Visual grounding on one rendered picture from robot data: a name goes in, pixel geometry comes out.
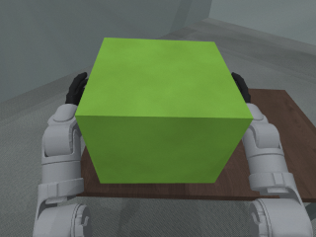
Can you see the left robot forearm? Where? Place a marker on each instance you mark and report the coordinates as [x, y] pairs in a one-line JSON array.
[[60, 158]]

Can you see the right robot upper arm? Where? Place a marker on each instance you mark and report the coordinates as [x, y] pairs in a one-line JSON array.
[[278, 217]]

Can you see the right robot forearm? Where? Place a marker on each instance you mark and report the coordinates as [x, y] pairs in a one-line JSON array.
[[268, 170]]

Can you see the right robot hand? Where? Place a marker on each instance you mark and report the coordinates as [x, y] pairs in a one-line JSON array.
[[242, 87]]

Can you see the carton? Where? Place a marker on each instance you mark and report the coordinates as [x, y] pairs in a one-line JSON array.
[[161, 111]]

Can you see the table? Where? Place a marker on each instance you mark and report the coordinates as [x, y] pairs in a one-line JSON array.
[[297, 135]]

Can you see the left robot upper arm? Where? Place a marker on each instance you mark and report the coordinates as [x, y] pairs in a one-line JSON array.
[[72, 220]]

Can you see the left robot hand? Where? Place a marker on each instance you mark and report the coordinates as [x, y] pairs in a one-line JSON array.
[[76, 89]]

